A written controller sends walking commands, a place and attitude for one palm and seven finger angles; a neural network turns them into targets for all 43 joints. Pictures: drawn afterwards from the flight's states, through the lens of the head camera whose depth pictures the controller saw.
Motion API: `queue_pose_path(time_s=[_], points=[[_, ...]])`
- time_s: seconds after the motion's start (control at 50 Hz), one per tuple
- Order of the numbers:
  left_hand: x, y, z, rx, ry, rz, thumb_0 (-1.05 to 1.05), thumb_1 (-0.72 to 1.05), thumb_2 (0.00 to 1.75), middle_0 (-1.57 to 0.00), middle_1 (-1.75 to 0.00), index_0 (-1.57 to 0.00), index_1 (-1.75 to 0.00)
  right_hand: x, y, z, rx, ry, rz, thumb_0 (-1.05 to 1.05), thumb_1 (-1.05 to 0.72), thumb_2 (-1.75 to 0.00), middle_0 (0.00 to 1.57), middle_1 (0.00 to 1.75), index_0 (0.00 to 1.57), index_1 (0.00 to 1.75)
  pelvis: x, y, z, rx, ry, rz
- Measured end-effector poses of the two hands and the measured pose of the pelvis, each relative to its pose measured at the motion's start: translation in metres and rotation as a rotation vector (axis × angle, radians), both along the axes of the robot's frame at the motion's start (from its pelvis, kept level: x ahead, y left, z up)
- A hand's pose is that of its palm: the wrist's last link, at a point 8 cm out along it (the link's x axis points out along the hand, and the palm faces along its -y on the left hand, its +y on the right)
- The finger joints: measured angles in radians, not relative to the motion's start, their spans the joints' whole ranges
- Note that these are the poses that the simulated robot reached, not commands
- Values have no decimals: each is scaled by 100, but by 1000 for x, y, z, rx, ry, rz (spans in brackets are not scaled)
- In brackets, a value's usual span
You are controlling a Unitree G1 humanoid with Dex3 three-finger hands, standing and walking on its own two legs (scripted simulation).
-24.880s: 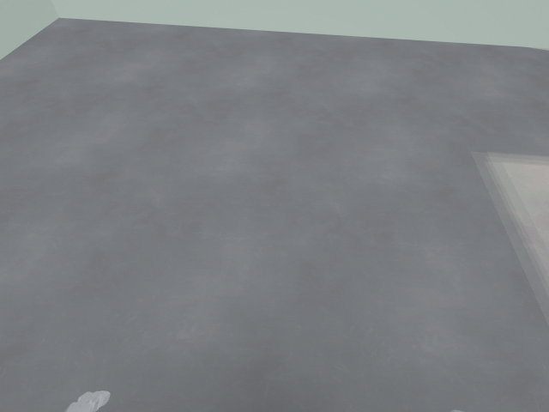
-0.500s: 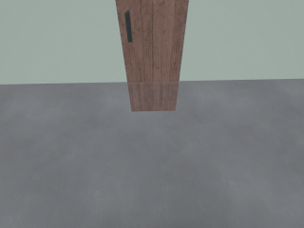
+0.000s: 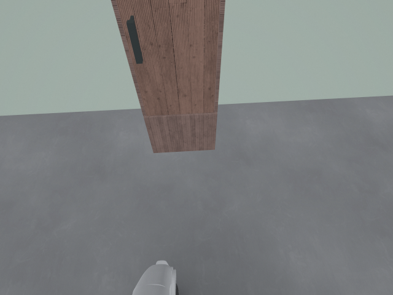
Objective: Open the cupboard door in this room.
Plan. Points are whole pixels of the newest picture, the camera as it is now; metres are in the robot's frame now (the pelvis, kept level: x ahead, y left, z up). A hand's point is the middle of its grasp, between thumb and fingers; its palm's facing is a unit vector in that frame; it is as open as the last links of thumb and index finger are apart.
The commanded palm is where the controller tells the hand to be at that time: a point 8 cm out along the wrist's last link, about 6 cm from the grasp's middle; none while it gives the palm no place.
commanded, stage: turn to face it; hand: left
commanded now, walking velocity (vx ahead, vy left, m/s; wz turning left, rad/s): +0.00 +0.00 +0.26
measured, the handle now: (135, 40) +0.92 +0.32 +0.01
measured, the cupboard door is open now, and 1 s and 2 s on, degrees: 0 0 0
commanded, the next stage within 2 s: take the last steps up to it in 0.28 s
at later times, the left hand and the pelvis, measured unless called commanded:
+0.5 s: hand (123, 249) +0.23 +0.22 -0.17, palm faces +0.10 -0.98 -0.19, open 7.4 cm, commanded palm none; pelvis +0.14 +0.03 +0.00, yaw +5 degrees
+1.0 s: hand out of the picture +0.12 +0.15 -0.16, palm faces +0.26 -0.95 -0.16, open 7.4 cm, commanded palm none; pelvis +0.26 +0.03 +0.00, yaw +9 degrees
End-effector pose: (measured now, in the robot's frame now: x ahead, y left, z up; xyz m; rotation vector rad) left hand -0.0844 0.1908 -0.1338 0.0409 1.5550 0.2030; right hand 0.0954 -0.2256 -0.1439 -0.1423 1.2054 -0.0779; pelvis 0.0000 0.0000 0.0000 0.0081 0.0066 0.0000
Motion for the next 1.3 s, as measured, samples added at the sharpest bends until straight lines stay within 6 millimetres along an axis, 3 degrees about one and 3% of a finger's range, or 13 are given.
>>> queue_pose_path(time_s=[0.1,0.16,0.24,0.36,0.46,0.62,0.74,0.92,1.06,1.12,1.16,1.24,1.3], points=[[30,15,-15,-14,69,24,1,90,90,-20,-30,-20,-30,74,31,-7,-1,-40,49,1,-91,-90,19,29,20,29,53,18,-13,-9,-3,10],[61,34,-28,-18,90,11,1,90,89,-20,-30,-20,-30,102,47,-12,-15,-75,38,1,-91,-90,19,29,20,29,81,31,-23,-18,-10,7],[130,61,-31,20,-14,-23,1,90,90,-20,-30,-20,-30,101,53,-6,-33,-44,-13,0,-91,-90,20,29,20,29,102,41,-17,-15,-22,9],[239,85,-20,64,-257,-53,1,91,90,-20,-29,-20,-30,92,36,7,-96,35,-22,-2,-95,-90,20,29,20,30,123,45,-6,-9,-23,48],[289,84,-9,78,-367,-61,0,91,90,-20,-29,-19,-30,82,30,7,-85,97,-24,-1,-93,-90,20,29,20,29,138,39,-3,-3,-28,75],[309,53,-3,75,-351,-99,1,91,90,-20,-29,-20,-30,70,21,-12,-7,164,-72,1,-91,-90,20,29,20,29,167,15,-6,20,-25,80],[280,41,3,117,-293,2,0,94,89,-20,-30,-20,-30,83,9,-13,22,252,-27,1,-91,-90,20,29,20,29,193,-1,-1,11,-32,107],[206,15,8,46,5,123,0,92,90,-20,-29,-20,-30,182,6,-2,-17,179,53,1,-91,-90,19,29,20,29,236,9,6,6,-13,147],[198,11,0,-48,148,215,1,91,90,-20,-30,-20,-30,295,50,1,-50,60,171,1,-91,-90,19,29,19,29,280,44,-5,-10,6,163],[215,26,-14,-78,180,210,1,90,90,-20,-30,-20,-30,338,75,-2,-63,-35,186,1,-91,-90,19,29,20,29,300,61,-17,-11,3,150],[240,41,-19,-74,159,180,1,90,90,-20,-30,-20,-30,353,86,2,-56,-74,171,1,-91,-90,19,29,20,29,310,68,-16,-7,-5,131],[319,79,-23,-24,17,111,1,91,90,-20,-30,-20,-30,356,97,9,-41,-80,107,0,-91,-90,20,29,20,29,330,74,-7,-2,-14,117],[388,103,-20,26,-124,64,1,91,90,-20,-29,-20,-30,358,87,12,-60,-75,63,-2,-95,-90,20,29,20,30,345,75,-3,8,-14,115]])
